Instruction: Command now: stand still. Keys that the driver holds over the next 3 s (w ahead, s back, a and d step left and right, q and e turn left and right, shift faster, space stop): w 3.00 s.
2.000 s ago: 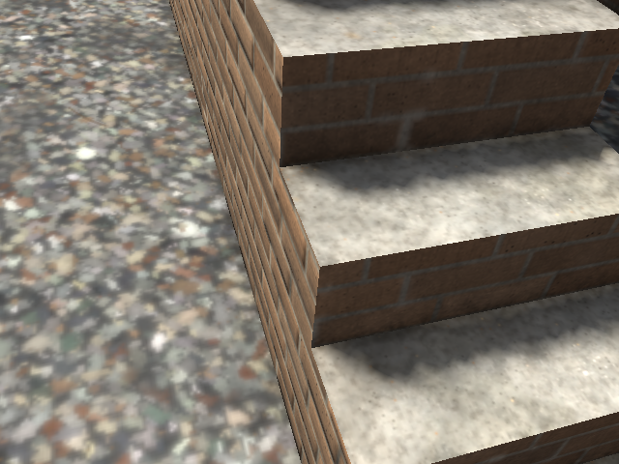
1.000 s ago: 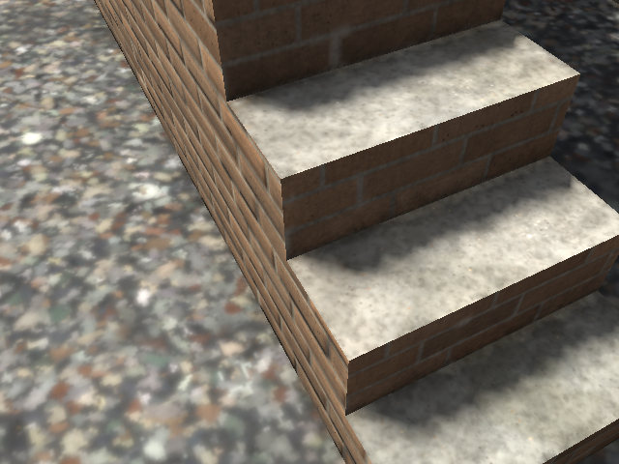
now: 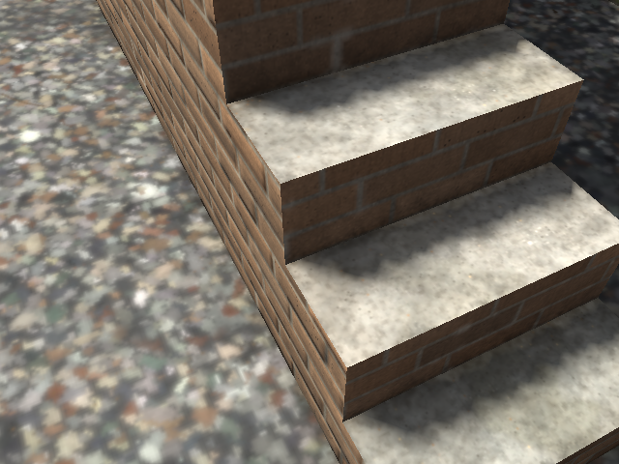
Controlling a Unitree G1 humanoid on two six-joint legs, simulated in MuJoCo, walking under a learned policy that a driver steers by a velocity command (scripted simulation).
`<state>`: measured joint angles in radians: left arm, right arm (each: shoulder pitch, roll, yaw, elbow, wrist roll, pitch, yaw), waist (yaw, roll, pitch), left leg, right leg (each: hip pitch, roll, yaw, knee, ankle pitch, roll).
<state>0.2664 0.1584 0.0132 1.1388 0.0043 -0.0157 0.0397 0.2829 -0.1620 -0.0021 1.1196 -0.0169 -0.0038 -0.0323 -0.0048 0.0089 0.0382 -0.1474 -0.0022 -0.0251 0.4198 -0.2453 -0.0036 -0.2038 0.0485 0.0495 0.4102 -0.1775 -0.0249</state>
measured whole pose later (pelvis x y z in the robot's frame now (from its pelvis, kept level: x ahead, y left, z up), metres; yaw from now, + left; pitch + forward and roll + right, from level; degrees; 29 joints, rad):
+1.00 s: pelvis +0.02 +0.00 +0.00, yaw +0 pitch -2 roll +0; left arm 0.29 0.14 0.01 1.15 0.00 -0.02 0.05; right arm 0.29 -0.15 0.00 1.14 -0.01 -0.01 -0.04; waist -0.01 0.01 0.04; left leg -0.12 0.00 -0.02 0.41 -0.26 0.00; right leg -0.17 0.04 0.05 0.40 -0.20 -0.02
